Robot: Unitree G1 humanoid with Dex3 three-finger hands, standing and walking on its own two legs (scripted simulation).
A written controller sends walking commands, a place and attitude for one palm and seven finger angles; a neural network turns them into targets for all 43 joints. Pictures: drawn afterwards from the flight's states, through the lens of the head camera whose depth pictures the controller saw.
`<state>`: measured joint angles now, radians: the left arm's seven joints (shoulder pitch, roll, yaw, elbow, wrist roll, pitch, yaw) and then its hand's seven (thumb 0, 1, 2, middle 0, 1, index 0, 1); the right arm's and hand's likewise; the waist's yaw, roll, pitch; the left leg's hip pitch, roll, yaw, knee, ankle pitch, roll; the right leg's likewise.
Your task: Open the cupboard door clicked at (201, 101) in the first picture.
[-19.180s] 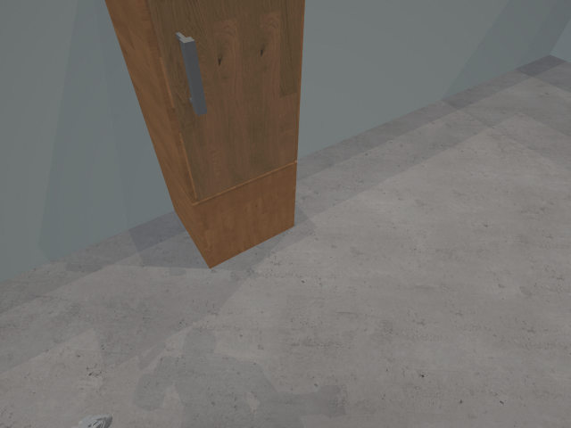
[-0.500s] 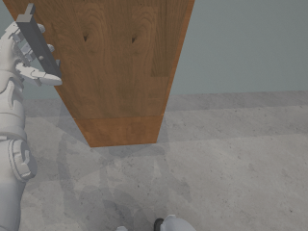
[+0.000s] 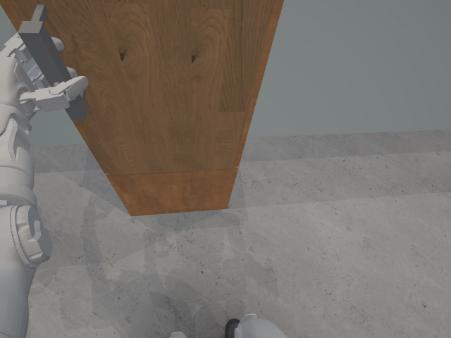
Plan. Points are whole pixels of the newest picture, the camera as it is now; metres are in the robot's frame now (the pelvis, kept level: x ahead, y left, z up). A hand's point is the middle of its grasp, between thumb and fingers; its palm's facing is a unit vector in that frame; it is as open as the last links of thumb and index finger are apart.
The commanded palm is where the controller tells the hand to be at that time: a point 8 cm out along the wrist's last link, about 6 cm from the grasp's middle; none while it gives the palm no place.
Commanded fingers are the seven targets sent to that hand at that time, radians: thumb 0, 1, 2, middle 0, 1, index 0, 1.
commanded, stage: close the thumb around the handle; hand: left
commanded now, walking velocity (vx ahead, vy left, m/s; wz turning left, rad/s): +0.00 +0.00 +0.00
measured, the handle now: (62, 68) +0.55 +0.24 +0.12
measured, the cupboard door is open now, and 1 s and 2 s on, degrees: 0 21 47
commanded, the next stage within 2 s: pull the door open along its arc in 0.26 s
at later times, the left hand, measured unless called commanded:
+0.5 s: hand (73, 89) +0.50 +0.21 +0.12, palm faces +0.04 -1.00 +0.00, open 5.8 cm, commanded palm +0.46 +0.25 +0.12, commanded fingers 0.00 0.90 0.90 -0.40 -1.35 -0.40 -1.35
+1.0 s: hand (93, 151) +0.38 +0.16 +0.12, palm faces +0.29 -0.95 +0.08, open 6.3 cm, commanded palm +0.35 +0.21 +0.12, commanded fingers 0.00 0.90 0.90 -0.40 -1.35 -0.40 -1.35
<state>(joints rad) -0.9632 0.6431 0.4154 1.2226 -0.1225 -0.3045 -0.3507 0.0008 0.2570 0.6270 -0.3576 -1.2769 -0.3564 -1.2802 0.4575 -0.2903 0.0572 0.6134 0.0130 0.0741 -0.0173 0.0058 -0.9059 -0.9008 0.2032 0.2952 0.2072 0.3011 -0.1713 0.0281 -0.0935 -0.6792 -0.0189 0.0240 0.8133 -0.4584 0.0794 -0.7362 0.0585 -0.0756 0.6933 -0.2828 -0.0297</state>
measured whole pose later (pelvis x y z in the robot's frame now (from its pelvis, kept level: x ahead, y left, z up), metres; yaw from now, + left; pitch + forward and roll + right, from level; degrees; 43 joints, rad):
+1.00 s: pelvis +0.01 +0.00 +0.01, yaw +0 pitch +10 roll -2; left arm -0.26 0.10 0.18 0.26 -0.16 -0.12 0.17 0.00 0.64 0.75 -0.32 -1.35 -0.35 -1.31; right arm 0.24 -0.24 0.01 0.56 0.02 -0.01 0.03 0.01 -0.91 -0.90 0.20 0.29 0.20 0.30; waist -0.01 0.05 -0.11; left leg -0.44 -0.04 0.04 0.69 -0.43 0.07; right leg -0.53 0.05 -0.05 0.64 -0.29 -0.03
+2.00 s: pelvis -0.01 -0.05 +0.02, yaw +4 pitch +0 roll +0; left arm 0.01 -0.10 -0.21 0.00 0.04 0.07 0.55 0.02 0.51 0.73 -0.35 -1.30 -0.35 -1.31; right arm 0.09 -0.16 0.06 0.57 -0.03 0.08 -0.03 0.01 -0.91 -0.90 0.20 0.29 0.20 0.30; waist 0.03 0.05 -0.05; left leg -0.26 -0.04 -0.04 0.62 -0.37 0.02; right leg -0.34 0.04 -0.12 0.59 -0.27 -0.09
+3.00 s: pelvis -0.04 -0.02 +0.02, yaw +3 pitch +0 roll +0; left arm -0.06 0.06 -0.19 0.10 -0.13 -0.04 0.05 -0.01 -0.51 0.30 -0.20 -0.34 -0.18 -0.35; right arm 0.21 -0.20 0.08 0.56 0.03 -0.03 -0.04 0.01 -0.91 -0.90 0.20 0.30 0.21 0.30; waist 0.03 0.05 -0.03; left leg -0.29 -0.07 0.00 0.66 -0.36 0.06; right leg -0.38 0.01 -0.08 0.65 -0.26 -0.05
